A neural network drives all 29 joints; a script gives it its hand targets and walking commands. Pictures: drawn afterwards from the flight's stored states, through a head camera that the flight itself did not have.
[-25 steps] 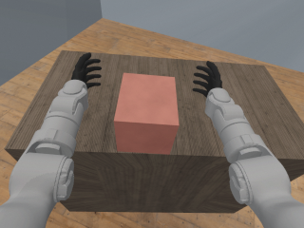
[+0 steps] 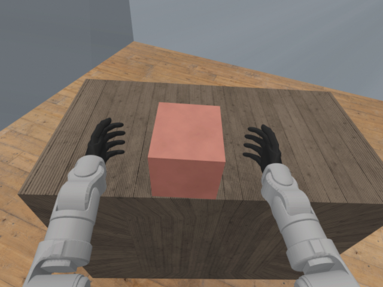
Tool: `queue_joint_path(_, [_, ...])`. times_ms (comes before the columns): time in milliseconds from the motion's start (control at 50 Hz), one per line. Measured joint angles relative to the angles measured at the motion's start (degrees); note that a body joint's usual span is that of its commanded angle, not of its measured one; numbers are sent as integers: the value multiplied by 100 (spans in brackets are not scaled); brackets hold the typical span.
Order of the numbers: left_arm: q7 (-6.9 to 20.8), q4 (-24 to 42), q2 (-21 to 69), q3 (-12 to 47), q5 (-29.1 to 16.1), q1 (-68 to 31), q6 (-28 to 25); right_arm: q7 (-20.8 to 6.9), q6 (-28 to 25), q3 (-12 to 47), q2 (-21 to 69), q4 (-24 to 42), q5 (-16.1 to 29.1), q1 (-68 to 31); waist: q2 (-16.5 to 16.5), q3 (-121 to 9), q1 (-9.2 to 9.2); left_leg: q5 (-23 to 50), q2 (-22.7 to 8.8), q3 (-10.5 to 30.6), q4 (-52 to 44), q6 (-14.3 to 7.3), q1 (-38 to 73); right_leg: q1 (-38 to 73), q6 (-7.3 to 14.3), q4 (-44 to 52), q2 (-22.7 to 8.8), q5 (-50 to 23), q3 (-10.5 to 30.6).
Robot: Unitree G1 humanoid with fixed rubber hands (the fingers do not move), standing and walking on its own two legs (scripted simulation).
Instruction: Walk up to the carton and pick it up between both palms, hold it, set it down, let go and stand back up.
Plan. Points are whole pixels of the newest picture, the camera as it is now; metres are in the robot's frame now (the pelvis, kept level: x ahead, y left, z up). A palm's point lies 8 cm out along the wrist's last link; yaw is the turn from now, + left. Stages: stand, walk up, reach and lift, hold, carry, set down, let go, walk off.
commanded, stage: set down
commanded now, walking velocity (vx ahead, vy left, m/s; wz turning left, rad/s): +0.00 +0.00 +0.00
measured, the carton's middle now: (186, 149) +0.46 +0.00 +0.03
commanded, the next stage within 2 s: let go in 1.84 s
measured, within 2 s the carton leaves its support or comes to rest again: neither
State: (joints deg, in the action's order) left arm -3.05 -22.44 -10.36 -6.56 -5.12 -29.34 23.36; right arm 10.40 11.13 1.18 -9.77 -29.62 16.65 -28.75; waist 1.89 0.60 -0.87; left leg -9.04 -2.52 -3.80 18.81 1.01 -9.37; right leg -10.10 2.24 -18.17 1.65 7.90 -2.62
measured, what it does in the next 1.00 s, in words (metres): stands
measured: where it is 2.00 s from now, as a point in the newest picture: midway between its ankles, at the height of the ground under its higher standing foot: outside the picture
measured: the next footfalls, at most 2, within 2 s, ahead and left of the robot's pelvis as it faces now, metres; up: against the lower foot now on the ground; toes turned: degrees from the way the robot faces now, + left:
none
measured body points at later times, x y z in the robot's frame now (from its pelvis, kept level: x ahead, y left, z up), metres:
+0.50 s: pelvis +0.01 +0.01 +0.00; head +0.02 +0.01 +0.45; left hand +0.30 +0.19 +0.05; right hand +0.29 -0.19 +0.06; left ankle +0.01 +0.13 -0.75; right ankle +0.02 -0.09 -0.75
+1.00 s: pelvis +0.03 +0.01 +0.00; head +0.05 +0.02 +0.45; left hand +0.26 +0.21 +0.00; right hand +0.25 -0.19 +0.01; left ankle +0.01 +0.13 -0.75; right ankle +0.02 -0.09 -0.75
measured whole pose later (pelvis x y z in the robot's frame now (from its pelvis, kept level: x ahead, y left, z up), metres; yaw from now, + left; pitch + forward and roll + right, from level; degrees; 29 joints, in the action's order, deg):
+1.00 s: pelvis +0.03 +0.01 +0.00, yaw -1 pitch -3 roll +0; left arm -2.0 1.4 -9.7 -0.1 -4.6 13.5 16.1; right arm 5.4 5.0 1.6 -8.6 -1.3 8.2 16.7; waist 1.5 4.7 1.4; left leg -11.3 -2.0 -4.2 16.5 0.9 -2.4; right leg -3.8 1.7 -16.4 1.8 10.0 -0.8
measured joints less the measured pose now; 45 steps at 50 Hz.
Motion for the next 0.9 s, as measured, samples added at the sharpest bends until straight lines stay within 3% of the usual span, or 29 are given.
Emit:
queue_joint_path(180, [99, 1440, 182, 86, 130, 1219, 346, 120, -122, 79, 138, 1115, -94, 983, 35, 224, -28, -87, 10, 27, -17, 4, 316, 345, -18, 68, 3, 61, 6])
queue_joint_path(340, [104, 2390, 335, 232, 163, 2464, 182, 41, -364, 66, 116, 2045, -197, 2306, 25, 389, -10, -161, 30, -14, -31, -12, 572, 561, -39, 39, -8, 136, 68])
queue_joint_path(480, [-37, 2468, 262, 468, -87, 2903, -305, -222, -461, -51, 191, 2652, -463, 3072, -47, 379, 112, -118, 53, -79, -88, -29, 493, 397, -43, -32, -23, 135, 148])
queue_joint_path(640, [-62, 2271, 259, 618, -203, 3147, -719, -364, -544, -99, 231, 2765, -678, 3307, -67, 328, 206, -63, 53, -101, -226, -21, 496, 357, -33, 42, -8, 102, 193])
queue_joint_path(900, [107, 2471, 166, 613, 57, 4080, -641, -360, -542, 98, 202, 2787, -774, 4290, 16, 412, 226, -183, 27, -28, -268, 11, 732, 666, -24, 205, 30, 174, 159])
